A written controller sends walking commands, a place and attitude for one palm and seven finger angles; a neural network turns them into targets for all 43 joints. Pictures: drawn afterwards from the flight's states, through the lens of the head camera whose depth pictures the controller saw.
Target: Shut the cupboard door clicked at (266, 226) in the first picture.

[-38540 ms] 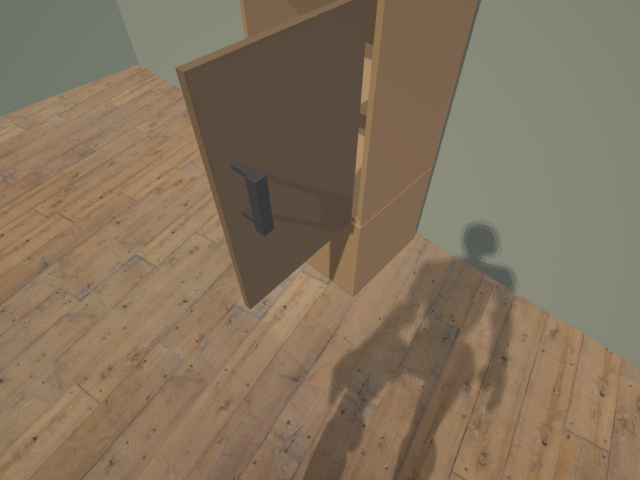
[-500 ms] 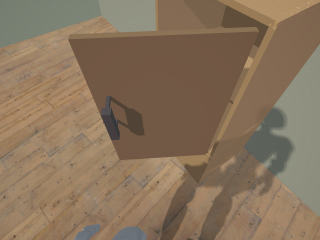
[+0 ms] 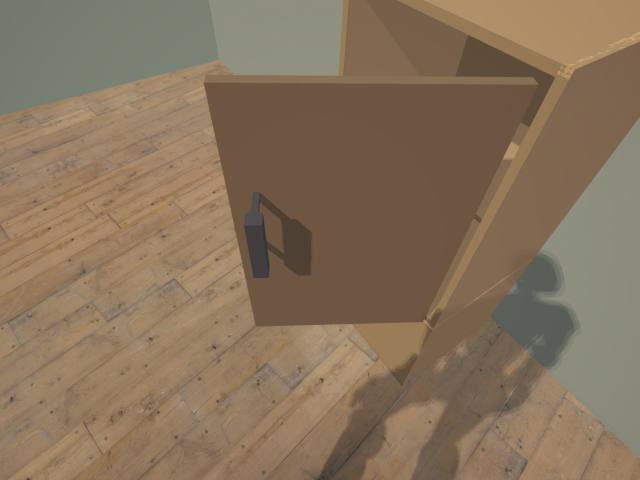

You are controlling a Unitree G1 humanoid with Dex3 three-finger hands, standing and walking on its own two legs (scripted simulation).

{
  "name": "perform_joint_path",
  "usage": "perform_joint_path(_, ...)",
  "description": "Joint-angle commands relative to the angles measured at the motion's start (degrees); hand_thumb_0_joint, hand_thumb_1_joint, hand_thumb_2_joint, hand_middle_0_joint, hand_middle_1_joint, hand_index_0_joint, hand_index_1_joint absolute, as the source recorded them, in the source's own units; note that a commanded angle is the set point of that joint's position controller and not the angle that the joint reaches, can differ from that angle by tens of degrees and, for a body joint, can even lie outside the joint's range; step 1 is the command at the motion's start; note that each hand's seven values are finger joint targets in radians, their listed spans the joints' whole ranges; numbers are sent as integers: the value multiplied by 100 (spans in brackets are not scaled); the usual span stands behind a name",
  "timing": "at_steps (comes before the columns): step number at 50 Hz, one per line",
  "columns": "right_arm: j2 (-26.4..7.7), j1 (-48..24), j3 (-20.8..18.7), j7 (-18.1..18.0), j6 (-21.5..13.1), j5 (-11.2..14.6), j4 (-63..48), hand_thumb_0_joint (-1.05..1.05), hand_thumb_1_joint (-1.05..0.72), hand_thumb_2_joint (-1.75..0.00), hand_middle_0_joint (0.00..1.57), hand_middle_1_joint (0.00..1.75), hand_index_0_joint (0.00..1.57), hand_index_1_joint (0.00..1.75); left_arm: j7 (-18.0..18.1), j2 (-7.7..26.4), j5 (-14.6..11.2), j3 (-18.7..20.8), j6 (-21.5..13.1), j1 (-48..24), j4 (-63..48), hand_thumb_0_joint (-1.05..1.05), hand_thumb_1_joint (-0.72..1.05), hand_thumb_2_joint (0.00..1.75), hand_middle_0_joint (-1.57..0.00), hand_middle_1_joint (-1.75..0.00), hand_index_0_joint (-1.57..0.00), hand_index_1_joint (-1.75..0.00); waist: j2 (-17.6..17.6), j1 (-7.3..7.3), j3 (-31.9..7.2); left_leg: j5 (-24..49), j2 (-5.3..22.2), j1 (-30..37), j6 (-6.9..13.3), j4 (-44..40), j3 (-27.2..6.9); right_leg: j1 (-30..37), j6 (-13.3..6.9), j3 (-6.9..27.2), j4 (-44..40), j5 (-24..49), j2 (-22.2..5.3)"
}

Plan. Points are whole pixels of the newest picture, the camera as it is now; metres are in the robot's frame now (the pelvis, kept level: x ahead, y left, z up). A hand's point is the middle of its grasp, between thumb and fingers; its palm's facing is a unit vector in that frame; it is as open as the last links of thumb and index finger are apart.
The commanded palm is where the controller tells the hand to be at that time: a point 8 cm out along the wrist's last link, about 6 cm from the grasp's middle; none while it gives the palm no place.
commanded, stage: come to a stop and stand still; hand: left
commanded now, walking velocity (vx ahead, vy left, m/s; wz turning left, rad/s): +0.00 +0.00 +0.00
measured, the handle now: (258, 235) +0.45 +0.14 +0.02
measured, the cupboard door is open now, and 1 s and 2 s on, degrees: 58 58 58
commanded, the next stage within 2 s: look again from close up in 0.40 s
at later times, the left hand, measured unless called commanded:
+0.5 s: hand out of the picture -0.03 +0.13 -0.18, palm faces +0.01 -0.99 -0.13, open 7.4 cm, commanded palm none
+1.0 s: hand out of the picture +0.02 +0.18 -0.17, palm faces -0.01 -0.98 -0.22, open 7.4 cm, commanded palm none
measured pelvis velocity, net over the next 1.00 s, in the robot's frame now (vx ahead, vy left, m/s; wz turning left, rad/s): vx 0.01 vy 0.00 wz -0.01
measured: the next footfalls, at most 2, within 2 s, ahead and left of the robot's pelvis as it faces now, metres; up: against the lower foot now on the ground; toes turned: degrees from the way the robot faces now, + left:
none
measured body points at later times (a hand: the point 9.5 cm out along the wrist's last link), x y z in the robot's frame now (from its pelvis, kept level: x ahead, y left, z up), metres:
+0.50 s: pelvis -0.01 -0.02 +0.01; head +0.00 +0.00 +0.46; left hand -0.03 +0.19 -0.16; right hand -0.08 -0.23 -0.15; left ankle +0.01 +0.09 -0.74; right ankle -0.05 -0.13 -0.74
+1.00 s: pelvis +0.01 +0.00 +0.00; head +0.02 +0.00 +0.45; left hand +0.02 +0.23 -0.16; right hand +0.04 -0.24 -0.16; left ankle +0.01 +0.09 -0.74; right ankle -0.05 -0.13 -0.74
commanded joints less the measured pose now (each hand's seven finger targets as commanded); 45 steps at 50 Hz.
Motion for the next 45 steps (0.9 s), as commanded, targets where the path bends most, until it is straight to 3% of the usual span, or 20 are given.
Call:
perform_joint_path(1, -656, 461, -149, -31, -132, -28, -8, 0, -90, -90, 20, 30, 20, 30, 30, 462, -19, -7, -253, 214, -66, 0, 90, 90, -20, -30, -20, -30, -622, -232, -343, 1168, 660, 787, -163, -604, -697, -298, -317, 568, -628, 1812, -537)
perform_joint_path(3, -676, 549, -140, -20, -144, -10, 135, 0, -90, -90, 20, 30, 20, 30, 41, 373, -25, -55, -259, 191, -10, 0, 90, 90, -20, -30, -20, -30, -711, -239, -113, 811, 692, 818, -143, -767, -689, -466, -279, 514, -819, 1238, -513)
perform_joint_path(6, -647, 616, -85, -16, -118, -34, 314, 0, -90, -90, 20, 30, 20, 30, 41, 304, -33, -79, -222, 252, 68, 0, 90, 90, -20, -30, -20, -30, -243, -218, 351, 279, 647, 610, -171, -990, -687, -673, -263, 569, -1026, 479, -457)
perform_joint_path(8, -582, 742, -66, -18, -90, -45, 406, 0, -90, -90, 20, 30, 20, 30, 44, 291, -26, -73, -203, 317, 100, 0, 90, 90, -20, -30, -20, -30, -122, -201, 521, 15, 629, 498, -176, -1038, -663, -734, -271, 569, -1128, 160, -425)
perform_joint_path(13, -481, 1011, -48, -48, -71, -65, 503, 0, -90, -90, 20, 30, 20, 30, 40, 197, -33, -73, -189, 464, 181, 0, 90, 90, -20, -30, -20, -30, 47, -188, 609, -186, 611, 349, -186, -1070, -648, -761, -275, 585, -1172, -32, -376)
perform_joint_path(22, -383, 1267, -32, -107, -167, -53, 598, 0, -90, -90, 20, 30, 20, 30, 55, -1, -68, -80, -230, 633, 282, 0, 90, 90, -20, -30, -20, -30, 136, -161, 256, 296, 711, 450, -160, -1014, -705, -472, -291, 505, -907, 722, -332)
perform_joint_path(24, -352, 1294, -33, -111, -168, -46, 608, 0, -90, -90, 20, 30, 20, 30, 68, -29, -57, -80, -226, 631, 287, 0, 90, 90, -20, -30, -20, -30, 114, -172, 335, 394, 725, 405, -153, -995, -696, -466, -289, 498, -894, 815, -325)
perform_joint_path(25, -508, 583, 34, 0, -324, -43, 207, 0, -90, -90, 20, 30, 20, 30, 248, 162, 85, -176, -487, 869, 317, 0, 90, 90, -20, -30, -20, -30, 715, 33, 355, 1324, 800, 81, -282, 260, -479, -613, -279, 561, -775, 2439, -620)
perform_joint_path(26, -255, 949, 7, 30, -254, -65, 77, 0, -90, -90, 20, 30, 20, 30, 204, 433, -10, -95, -495, 642, 53, 0, 90, 90, -20, -30, -20, -30, 727, -327, 1, 13, 608, 207, -251, 53, -591, -720, -429, 694, -745, 826, -692)
perform_joint_path(27, -360, 1177, -19, 33, -226, -97, 111, 0, -90, -90, 20, 30, 20, 30, 160, 347, -13, -121, -469, 443, -22, 0, 90, 90, -20, -30, -20, -30, 668, -391, 9, -296, 615, 41, -199, -17, -648, -902, -465, 570, -562, -175, -463)
perform_joint_path(28, -304, 1255, -2, 37, -285, -136, 72, 0, -90, -90, 20, 30, 20, 30, 145, 212, 8, -125, -498, 505, -56, 0, 90, 90, -20, -30, -20, -30, 812, -321, -188, 308, 670, 86, -143, -12, -745, -777, -484, 430, -369, 504, -383)
perform_joint_path(31, -413, 1205, -12, 3, -295, -96, -55, 0, -90, -90, 20, 30, 20, 30, 121, 46, -14, -169, -464, 607, -20, 0, 90, 90, -20, -30, -20, -30, 142, -257, -79, 272, 742, -23, -20, -197, -862, -751, -433, 380, -190, 423, -237)
perform_joint_path(33, -423, 1104, -12, 2, -301, -102, -91, 0, -90, -90, 20, 30, 20, 30, 115, 25, 5, -178, -444, 644, -42, 0, 90, 90, -20, -30, -20, -30, 155, -199, 198, 180, 732, -178, 9, -328, -872, -850, -415, 384, -181, 401, -218)
perform_joint_path(37, -551, 974, -20, 12, -294, -78, -57, 0, -90, -90, 20, 30, 20, 30, 106, 129, -1, -177, -410, 600, -111, 0, 90, 90, -20, -30, -20, -30, -161, -191, 334, 194, 736, -61, 10, -444, -846, -944, -344, 398, -166, 437, -222)
perform_joint_path(39, -591, 939, -20, 9, -320, -88, -37, 0, -90, -90, 20, 30, 20, 30, 109, 194, 1, -157, -418, 608, -139, 0, 90, 90, -20, -30, -20, -30, -16, -185, 170, 626, 725, 114, 23, -415, -793, -822, -340, 406, -110, 784, -243)
perform_joint_path(43, -681, 732, -21, -3, -328, -74, -22, 0, -90, -90, 20, 30, 20, 30, 98, 322, 3, -139, -391, 551, -168, 0, 90, 90, -20, -30, -20, -30, -5, -142, 194, 817, 739, 198, 35, -459, -727, -725, -295, 380, -166, 995, -286)
perform_joint_path(45, -756, 638, -28, -3, -330, -79, -26, 0, -90, -90, 20, 30, 20, 30, 90, 396, -12, -130, -397, 545, -179, 0, 90, 90, -20, -30, -20, -30, -42, -135, 15, 983, 739, 372, 18, -399, -667, -663, -289, 436, -175, 1229, -317)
